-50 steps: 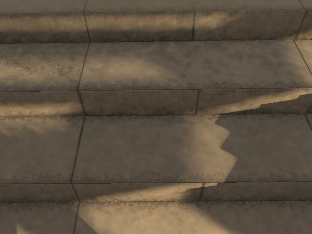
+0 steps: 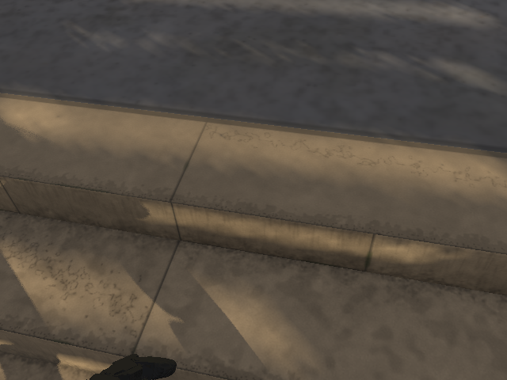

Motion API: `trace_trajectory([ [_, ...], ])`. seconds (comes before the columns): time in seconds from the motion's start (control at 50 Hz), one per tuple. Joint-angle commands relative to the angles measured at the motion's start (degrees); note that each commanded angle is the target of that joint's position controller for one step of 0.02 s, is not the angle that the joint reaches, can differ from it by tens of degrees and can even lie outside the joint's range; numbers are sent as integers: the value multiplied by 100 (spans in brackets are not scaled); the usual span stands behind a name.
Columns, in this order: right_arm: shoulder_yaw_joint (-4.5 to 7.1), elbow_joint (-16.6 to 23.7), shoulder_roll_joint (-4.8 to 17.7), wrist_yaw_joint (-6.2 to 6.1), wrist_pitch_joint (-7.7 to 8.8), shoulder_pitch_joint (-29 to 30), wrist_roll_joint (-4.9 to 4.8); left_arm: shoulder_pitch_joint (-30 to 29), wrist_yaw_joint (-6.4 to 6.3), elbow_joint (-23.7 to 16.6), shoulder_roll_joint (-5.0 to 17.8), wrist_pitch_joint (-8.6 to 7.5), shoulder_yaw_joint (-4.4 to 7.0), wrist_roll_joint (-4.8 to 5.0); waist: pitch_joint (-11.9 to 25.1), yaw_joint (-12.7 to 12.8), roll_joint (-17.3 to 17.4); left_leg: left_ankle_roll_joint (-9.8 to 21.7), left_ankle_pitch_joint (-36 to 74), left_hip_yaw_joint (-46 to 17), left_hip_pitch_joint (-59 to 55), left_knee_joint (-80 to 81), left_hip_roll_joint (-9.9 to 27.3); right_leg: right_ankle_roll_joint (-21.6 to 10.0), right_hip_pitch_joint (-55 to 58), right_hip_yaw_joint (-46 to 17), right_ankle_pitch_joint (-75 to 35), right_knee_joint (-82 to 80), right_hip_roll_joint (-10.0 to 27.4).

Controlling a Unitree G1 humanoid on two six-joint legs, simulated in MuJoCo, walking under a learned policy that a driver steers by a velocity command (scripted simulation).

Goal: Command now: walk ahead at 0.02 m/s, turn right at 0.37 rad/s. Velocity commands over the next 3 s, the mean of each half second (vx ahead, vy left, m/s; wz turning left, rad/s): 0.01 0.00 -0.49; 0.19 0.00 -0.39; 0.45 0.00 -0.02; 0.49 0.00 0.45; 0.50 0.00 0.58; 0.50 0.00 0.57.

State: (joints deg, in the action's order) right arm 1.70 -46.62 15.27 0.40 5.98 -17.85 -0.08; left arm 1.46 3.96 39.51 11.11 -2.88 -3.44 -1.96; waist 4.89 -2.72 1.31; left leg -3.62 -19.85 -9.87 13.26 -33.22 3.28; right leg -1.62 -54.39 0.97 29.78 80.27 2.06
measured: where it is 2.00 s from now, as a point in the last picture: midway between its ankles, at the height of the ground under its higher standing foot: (463, 233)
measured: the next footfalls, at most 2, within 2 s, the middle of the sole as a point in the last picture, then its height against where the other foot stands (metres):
left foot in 0.64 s outside the picture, level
right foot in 1.24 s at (456, 367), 0.14 m higher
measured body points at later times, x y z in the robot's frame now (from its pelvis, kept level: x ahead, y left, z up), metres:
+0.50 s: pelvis +0.08 -0.03 +0.13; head +0.08 -0.05 +0.58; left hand +0.29 +0.16 +0.05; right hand +0.21 -0.32 +0.05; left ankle +0.17 +0.13 -0.52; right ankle +0.10 -0.11 -0.59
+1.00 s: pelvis +0.20 -0.04 +0.15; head +0.20 -0.03 +0.60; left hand +0.45 +0.09 +0.03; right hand +0.06 -0.20 +0.00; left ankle +0.17 +0.10 -0.59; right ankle +0.18 -0.19 -0.36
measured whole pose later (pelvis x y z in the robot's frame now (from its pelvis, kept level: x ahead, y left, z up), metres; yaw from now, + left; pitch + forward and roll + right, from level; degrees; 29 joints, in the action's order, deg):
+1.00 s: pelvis +0.20 -0.04 +0.15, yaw -27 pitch +6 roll +1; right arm -0.8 -52.2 8.0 2.8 4.6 -29.4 5.6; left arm 10.0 2.0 47.8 13.0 -3.3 1.0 -2.6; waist 7.9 -6.2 -1.0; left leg 4.1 -18.9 4.9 8.7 -20.7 0.2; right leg -5.7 -64.2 -6.3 9.3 102.6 -1.9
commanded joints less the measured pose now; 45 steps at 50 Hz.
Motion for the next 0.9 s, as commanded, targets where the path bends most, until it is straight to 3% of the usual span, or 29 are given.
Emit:
trace_trajectory([
  [0.02, 225, 816, -85, -9, -9, 190, -173, 2386, -12, 194, 1902, -383, 631, -63, 1423, 987, -2057, -12, -137, -1687, 3144, -4214, -1479, -1017, 4774, -6095, -3048, -5425, 1436],
  [0.04, 291, 841, 119, -117, -76, 497, -190, 1787, -24, 211, 1787, -344, 641, 32, 836, 731, -1732, -53, 100, -1429, 3614, -4970, -1286, -798, 4097, -5243, -1778, -5182, 1147],
  [0.06, 236, 780, 215, -210, -96, 391, -49, 1020, -127, 127, 1547, -289, 623, 217, 856, 377, -1537, -83, 369, -960, 3652, -5403, -947, -900, 3672, -4707, -1118, -4809, 907],
  [0.08, 104, 697, 194, -233, -102, 373, 148, 381, -171, 97, 1042, -269, 524, 253, 618, 82, -877, -1, 628, -474, 3681, -5778, -594, -1106, 2865, -4116, -570, -4462, 690],
  [0.1, 59, 719, 239, -242, -168, 440, 206, -17, -203, 62, 718, -275, 460, 97, 495, -135, -357, 21, 625, -223, 3349, -5712, -392, -1178, 2045, -3775, -132, -4552, 479],
  [0.12, 36, 684, 212, -260, -268, 390, 183, -256, -258, 56, 590, -284, 449, 4, 494, -236, -204, 5, 877, -158, 3192, -5486, -284, -1050, 1871, -3490, -201, -4820, 333],
  [0.14, 9, 667, 262, -239, -332, 339, 201, -364, -320, 34, 573, -331, 469, 0, 607, -196, -468, -41, 920, -138, 3188, -5675, -309, -1114, 1917, -3474, -549, -4981, 288],
  [0.2, -2, 668, 440, -112, -348, 603, 239, -211, -459, -2, 636, -459, 498, 50, 544, 81, -411, -133, 1273, -10, 3223, -5763, -326, -1084, 2149, -2609, -1184, -5009, 78],
  [0.24, 42, 956, 552, -213, -312, 1153, 253, 378, -455, 111, 724, -459, 548, 63, 443, 348, -244, -319, 682, 32, 3669, -5183, -258, -1239, 2821, -2726, -1136, -5303, 186],
  [0.26, 53, 985, 557, -261, -291, 1215, 253, 571, -450, 90, 745, -447, 565, 74, 430, 433, -418, -368, 704, -40, 3831, -5048, -233, -1287, 3154, -2826, -1009, -5361, 257],
  [0.32, 77, 1045, 521, -375, -264, 1216, 297, 795, -373, -85, 680, -392, 515, 75, 337, 460, -587, -470, 824, -96, 4123, -5024, -291, -1445, 3494, -3047, -788, -5482, 303],
  [0.34, 66, 1201, 445, -375, -252, 1463, 236, 806, -287, -149, 733, -374, 531, 128, 214, 471, -478, -523, 126, 250, 4247, -4689, -256, -1487, 3729, -3108, -942, -5714, 461],
  [0.44, 30, 1445, 180, -350, -174, 1659, 311, 990, -331, -371, 888, -367, 592, 128, 238, 501, -613, -525, 222, 416, 3689, -2947, -227, -1283, 4021, -3068, -836, -5794, 286],
  [0.46, 38, 1401, 172, -271, -146, 1483, 269, 543, -295, -565, 947, -453, 597, 147, 125, 310, -794, -413, 505, 567, 2997, -2923, -175, -1142, 3564, -2839, -1177, -5715, 222],
  [0.52, 3, 1636, 78, -58, -150, 1552, 251, 613, -239, -643, 983, -487, 638, 177, 13, 380, -882, -186, -138, 898, 2029, -1894, -409, -1254, 3264, -2867, -1505, -5657, 119],
  [0.58, -21, 1847, 66, -102, -100, 1509, 70, 709, -209, -617, 1022, -413, 711, 124, 287, 421, -878, -91, 124, 742, 1766, -1084, -448, -1624, 4029, -3451, -3826, -5183, 524],
  [0.62, -44, 1889, -21, -90, -32, 1292, -43, 701, -189, -457, 955, -301, 699, 206, 337, 194, -601, 301, 1443, 801, 808, 511, -445, -1514, 4000, -3511, -4313, -5007, 394],
  [0.64, 32, 1899, 78, -82, 3, 1047, 37, 800, -165, -333, 924, -220, 697, 167, 452, 64, -556, 587, 1896, 765, -125, 790, -211, -1221, 3528, -3375, -3369, -4817, 156],
  [0.66, 187, 1838, 588, -113, 41, 789, 129, 1144, -192, -364, 658, -165, 655, 127, 848, 193, 629, 1664, 2761, -363, -1721, 692, 848, -500, 2104, -2550, -1478, -3837, -559],
  [0.68, 314, 1771, 845, -138, -7, 450, 285, 1093, -159, -442, 566, -178, 625, -33, 889, 34, 1519, 2783, 1469, -2319, -2662, 1265, 1955, 203, 289, -1505, 403, -2740, -1223],
  [0.7, 299, 1608, 669, -213, 19, 1, 361, 578, -168, -357, 926, -182, 742, -104, 538, -330, 470, 2588, -878, -2812, -2282, 1764, 2000, 306, -435, -1374, 205, -953, -836],
  [0.72, 171, 1512, 428, -168, 95, 274, 320, 531, -268, -231, 860, -204, 742, -34, -9, -83, 320, 2125, -1992, -2511, -1555, 1917, 1800, 280, -829, -1401, -634, -101, -573],
  [0.74, 16, 1541, 95, -78, 100, 624, 279, 671, -388, -67, 899, -181, 765, 24, -76, 91, 574, 1876, -1769, -1938, -1187, 1976, 1548, 276, -851, -1419, -1286, 453, -519],
  [0.76, -99, 1301, -210, -2, 2, 378, 310, 509, -468, -91, 809, -139, 743, 39, -56, -57, 479, 1777, -1324, -1337, -1080, 1959, 1281, 222, -951, -1400, -1710, 516, -680],
  [0.8, -97, 987, -165, -1, -76, 4, 327, 449, -361, -46, 606, -121, 672, 7, -77, -78, 311, 1744, -890, -697, -1016, 1978, 995, 201, -997, -1056, -1599, 596, -652],
  [0.84, -53, 736, -30, 40, -104, -358, 406, 366, -255, 103, 569, -150, 641, 7, -143, -228, 389, 1832, -661, -435, -1078, 2053, 955, 185, -1210, -991, -1715, 488, -631],
  [0.86, -41, 688, 43, 92, -43, -303, 394, 536, -207, 255, 582, -179, 651, -67, -288, -134, 580, 1892, -454, -348, -859, 2194, 982, 159, -1128, -893, -2011, 726, -563],
  [0.88, -71, 580, -16, 153, -25, -290, 376, 508, -176, 313, 605, -190, 661, -90, -316, -110, 493, 1953, -259, -239, -704, 2276, 1027, 138, -1111, -825, -2252, 671, -503],
  [0.9, -72, 357, -42, 204, -42, -485, 432, 529, -130, 403, 567, -165, 618, -110, -303, -151, 744, 2167, -18, -167, -531, 2146, 1004, 33, -1249, -555, -2284, 1680, -513],
])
